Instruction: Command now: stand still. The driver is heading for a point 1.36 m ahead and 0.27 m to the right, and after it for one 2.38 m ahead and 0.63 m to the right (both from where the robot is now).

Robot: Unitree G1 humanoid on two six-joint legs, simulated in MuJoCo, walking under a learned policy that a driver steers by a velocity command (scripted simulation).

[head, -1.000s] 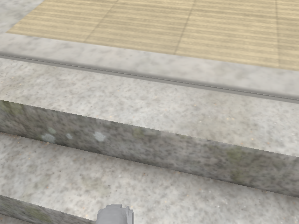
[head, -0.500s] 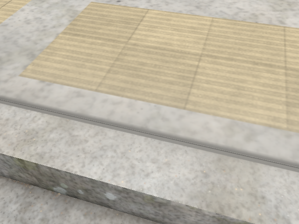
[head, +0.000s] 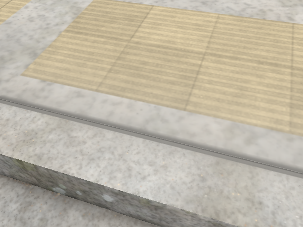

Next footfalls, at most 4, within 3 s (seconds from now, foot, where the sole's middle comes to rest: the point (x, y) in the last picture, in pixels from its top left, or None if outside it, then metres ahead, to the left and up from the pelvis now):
1.42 right None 0.32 -0.06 -0.57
2.02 left None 0.43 0.32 -0.58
2.40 right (137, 152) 0.64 0.10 -0.38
2.84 left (98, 98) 0.93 0.27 -0.38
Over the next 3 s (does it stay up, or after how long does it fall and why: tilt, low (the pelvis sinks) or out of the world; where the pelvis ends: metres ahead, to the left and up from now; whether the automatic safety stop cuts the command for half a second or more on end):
stays up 0.83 0.20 0.39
